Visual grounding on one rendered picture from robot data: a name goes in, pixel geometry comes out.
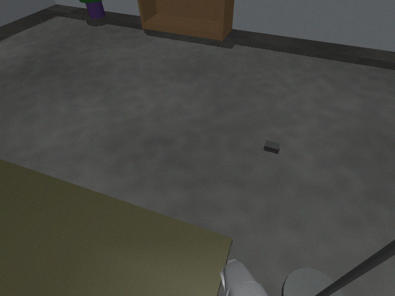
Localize floor lamp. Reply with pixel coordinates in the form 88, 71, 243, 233
281, 240, 395, 296

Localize small box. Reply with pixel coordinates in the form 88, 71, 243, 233
264, 140, 280, 153

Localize bookshelf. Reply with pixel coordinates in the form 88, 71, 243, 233
138, 0, 235, 41

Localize potted plant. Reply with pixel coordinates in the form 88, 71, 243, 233
79, 0, 105, 19

